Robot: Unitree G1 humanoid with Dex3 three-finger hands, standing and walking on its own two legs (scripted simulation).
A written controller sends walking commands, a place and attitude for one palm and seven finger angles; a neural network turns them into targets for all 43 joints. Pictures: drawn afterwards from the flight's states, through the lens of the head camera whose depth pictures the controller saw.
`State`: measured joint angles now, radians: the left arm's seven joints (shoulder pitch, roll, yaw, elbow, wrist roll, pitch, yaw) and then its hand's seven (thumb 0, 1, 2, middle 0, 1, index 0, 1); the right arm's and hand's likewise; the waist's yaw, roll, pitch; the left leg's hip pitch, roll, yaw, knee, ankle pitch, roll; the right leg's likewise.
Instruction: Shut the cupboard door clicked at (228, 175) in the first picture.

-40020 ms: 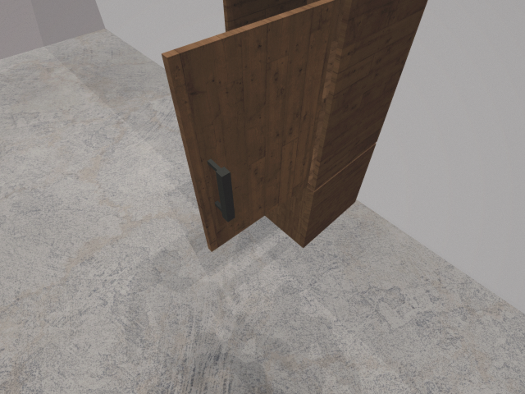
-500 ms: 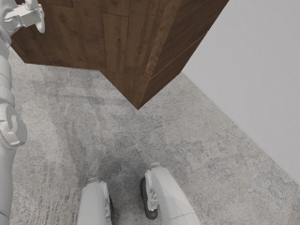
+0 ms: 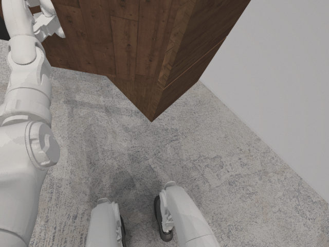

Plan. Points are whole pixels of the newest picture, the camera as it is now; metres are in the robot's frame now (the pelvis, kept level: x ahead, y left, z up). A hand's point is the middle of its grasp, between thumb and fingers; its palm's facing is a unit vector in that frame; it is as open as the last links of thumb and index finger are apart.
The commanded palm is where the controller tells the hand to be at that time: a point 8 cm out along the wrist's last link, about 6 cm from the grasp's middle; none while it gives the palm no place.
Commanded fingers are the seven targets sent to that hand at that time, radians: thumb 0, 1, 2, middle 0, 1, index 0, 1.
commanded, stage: pull the fist back off the door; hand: left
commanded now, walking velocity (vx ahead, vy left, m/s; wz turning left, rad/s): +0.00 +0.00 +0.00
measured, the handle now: out of the picture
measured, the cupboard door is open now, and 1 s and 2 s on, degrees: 39 39 39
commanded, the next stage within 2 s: draw the hand back to the body in 0.56 s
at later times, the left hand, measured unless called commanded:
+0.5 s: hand (56, 53) +0.52 +0.13 +0.06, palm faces +0.11 -0.99 -0.01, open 3.1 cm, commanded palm +0.49 +0.17 +0.07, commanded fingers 0.00 0.90 0.90 -1.30 -1.50 -1.30 -1.50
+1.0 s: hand (21, 72) +0.44 +0.16 +0.12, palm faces +0.15 -0.99 -0.03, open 3.1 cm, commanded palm +0.39 +0.21 +0.14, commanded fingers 0.00 0.90 0.90 -1.30 -1.50 -1.30 -1.50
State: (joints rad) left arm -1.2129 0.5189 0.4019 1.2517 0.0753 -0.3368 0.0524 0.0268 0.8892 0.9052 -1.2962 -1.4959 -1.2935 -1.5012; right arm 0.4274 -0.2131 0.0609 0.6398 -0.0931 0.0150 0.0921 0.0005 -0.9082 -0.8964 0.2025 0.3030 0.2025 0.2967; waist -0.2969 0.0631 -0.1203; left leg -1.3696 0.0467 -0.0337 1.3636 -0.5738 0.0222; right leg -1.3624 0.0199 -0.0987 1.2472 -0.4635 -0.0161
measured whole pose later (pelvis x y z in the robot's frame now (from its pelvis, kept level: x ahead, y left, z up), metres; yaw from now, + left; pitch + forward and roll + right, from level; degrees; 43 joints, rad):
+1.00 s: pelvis +0.02 +0.00 +0.07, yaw +2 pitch +18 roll -1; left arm -0.47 0.22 0.23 0.73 -0.12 -0.43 0.02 0.02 0.90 0.90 -1.30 -1.50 -1.30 -1.50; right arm 0.39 -0.22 0.01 0.61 0.00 0.06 0.01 0.01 -0.91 -0.90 0.20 0.30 0.20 0.30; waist -0.09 0.04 -0.12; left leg -0.85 0.02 0.02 1.03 -0.50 0.02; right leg -0.88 0.01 -0.04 0.98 -0.42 -0.01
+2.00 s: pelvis +0.05 +0.00 +0.14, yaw +4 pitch -4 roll +0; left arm 0.47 0.35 0.37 -0.38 -0.07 -0.09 0.11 0.02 0.89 0.90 -0.30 -0.40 -0.30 -0.41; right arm 0.22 -0.23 0.01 0.64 0.01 -0.11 -0.07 0.01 -0.91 -0.90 0.20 0.30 0.20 0.30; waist 0.07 0.09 0.00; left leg -0.09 -0.01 0.01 0.45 -0.29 0.02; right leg -0.13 -0.01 -0.05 0.44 -0.25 0.00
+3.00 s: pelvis -0.02 +0.01 +0.12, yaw +3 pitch +0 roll -1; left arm 0.52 0.40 0.44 -0.45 -0.03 -0.20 0.13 0.02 0.89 0.90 -0.21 -0.30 -0.21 -0.30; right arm 0.22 -0.22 0.00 0.55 0.01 -0.02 -0.09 0.01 -0.91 -0.90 0.20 0.30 0.20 0.30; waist 0.00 0.01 -0.01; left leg -0.35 -0.02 0.04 0.63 -0.28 0.06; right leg -0.38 -0.02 -0.03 0.58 -0.20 0.02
